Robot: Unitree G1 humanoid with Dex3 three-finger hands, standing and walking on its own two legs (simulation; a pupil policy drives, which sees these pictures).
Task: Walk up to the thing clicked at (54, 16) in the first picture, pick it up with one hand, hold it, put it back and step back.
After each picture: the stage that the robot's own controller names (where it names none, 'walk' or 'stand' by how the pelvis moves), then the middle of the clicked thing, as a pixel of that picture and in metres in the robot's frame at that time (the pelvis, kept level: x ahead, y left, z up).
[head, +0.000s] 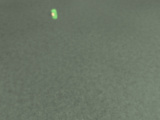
stand; (54, 14) +2.04 +0.36 -0.72
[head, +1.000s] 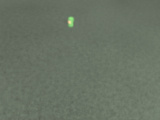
walk; (70, 22) +1.92 +0.12 -0.70
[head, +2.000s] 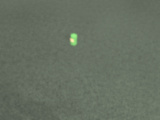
walk; (73, 39) +1.30 +0.06 -0.70
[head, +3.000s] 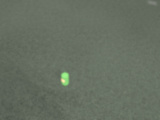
walk; (65, 79) +0.85 +0.11 -0.71
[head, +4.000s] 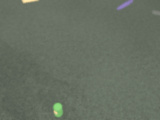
walk; (58, 110) +0.57 +0.16 -0.71
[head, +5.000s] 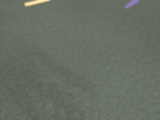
stand; out of the picture +0.40 +0.16 -0.70
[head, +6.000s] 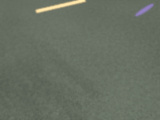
stand; out of the picture +0.36 +0.15 -0.72
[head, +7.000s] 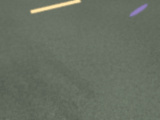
stand; out of the picture +0.36 +0.16 -0.73
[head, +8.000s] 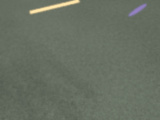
stand; out of the picture +0.36 +0.17 -0.73
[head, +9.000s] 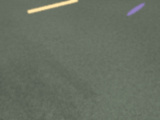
stand; out of the picture +0.35 +0.18 -0.73
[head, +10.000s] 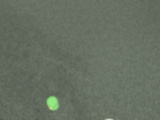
go down; (52, 103) +0.39 +0.17 -0.58
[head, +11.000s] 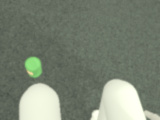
go down; (33, 67) +0.44 +0.20 -0.31
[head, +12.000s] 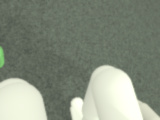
close in; out of the picture +0.43 +0.23 -0.25
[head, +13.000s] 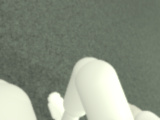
close; out of the picture +0.43 +0.25 -0.22
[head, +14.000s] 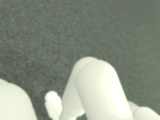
close; out of the picture +0.42 +0.25 -0.23
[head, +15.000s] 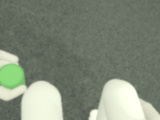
lift; (13, 80) +0.32 +0.24 -0.08
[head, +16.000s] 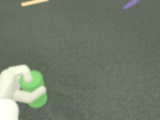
hold; (34, 89) +0.33 +0.17 +0.04
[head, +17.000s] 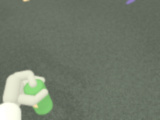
hold; (39, 97) +0.32 +0.17 -0.01
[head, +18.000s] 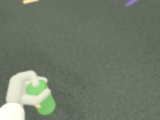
hold; (41, 97) +0.32 +0.16 -0.02
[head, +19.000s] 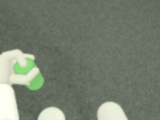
crouch; (30, 74) +0.39 +0.18 -0.09
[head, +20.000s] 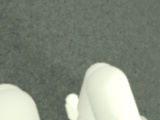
lower; out of the picture +0.42 +0.25 -0.22
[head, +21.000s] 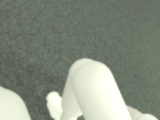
lower; out of the picture +0.42 +0.27 -0.23
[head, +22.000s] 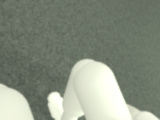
lower; out of the picture +0.42 +0.27 -0.23
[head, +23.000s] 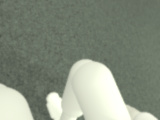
lower; out of the picture +0.42 +0.27 -0.23
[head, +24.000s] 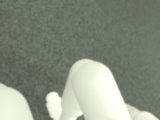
lower; out of the picture +0.42 +0.27 -0.23
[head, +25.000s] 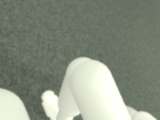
withdraw; out of the picture +0.42 +0.25 -0.23
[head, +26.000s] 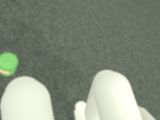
stand; (7, 65) +0.41 +0.22 -0.27
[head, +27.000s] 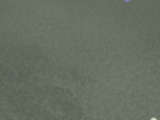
stand; out of the picture +0.36 +0.15 -0.63
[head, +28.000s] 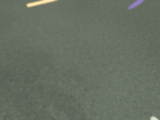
stand; out of the picture +0.36 +0.16 -0.67
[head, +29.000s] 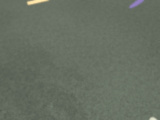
stand; out of the picture +0.36 +0.16 -0.67
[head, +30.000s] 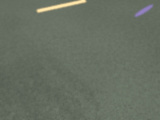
walk; out of the picture +0.37 +0.15 -0.72
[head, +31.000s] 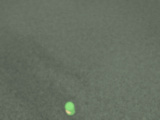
walk; (70, 108) +0.47 +0.13 -0.71
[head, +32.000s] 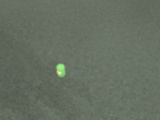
walk; (60, 70) +0.77 +0.15 -0.69
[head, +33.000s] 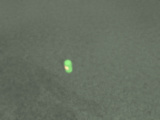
stand; (68, 66) +0.98 +0.16 -0.70
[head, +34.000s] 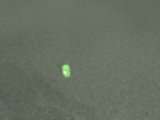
stand; (66, 70) +0.99 +0.17 -0.72
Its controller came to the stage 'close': yes
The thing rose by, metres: 0.71
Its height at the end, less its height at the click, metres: +0.00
